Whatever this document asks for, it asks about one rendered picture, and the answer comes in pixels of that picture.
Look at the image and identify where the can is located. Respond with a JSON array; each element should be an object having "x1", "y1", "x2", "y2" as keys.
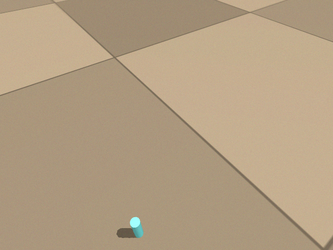
[{"x1": 130, "y1": 217, "x2": 144, "y2": 238}]

